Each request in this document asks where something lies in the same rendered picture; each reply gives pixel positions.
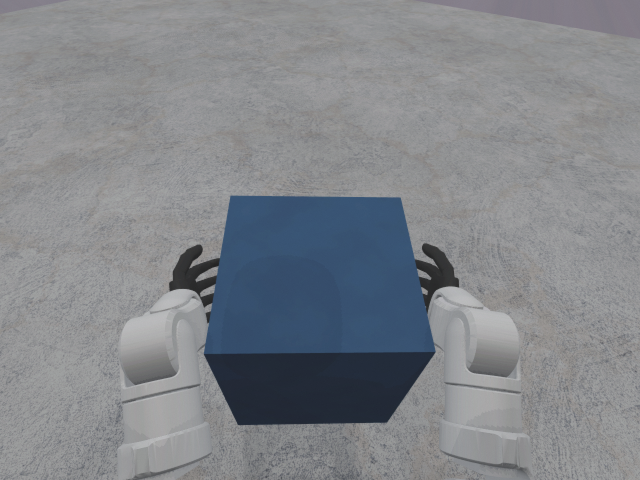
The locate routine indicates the left robot forearm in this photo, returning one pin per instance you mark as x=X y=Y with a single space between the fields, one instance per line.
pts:
x=164 y=431

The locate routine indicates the robot left hand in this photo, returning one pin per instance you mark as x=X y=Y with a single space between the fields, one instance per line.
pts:
x=184 y=277

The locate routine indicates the robot right hand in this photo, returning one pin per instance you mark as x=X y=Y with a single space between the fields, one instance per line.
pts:
x=443 y=276

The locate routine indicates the carton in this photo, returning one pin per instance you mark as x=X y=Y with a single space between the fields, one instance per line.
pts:
x=318 y=315

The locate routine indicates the right robot forearm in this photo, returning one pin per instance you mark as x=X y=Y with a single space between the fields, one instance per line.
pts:
x=482 y=429

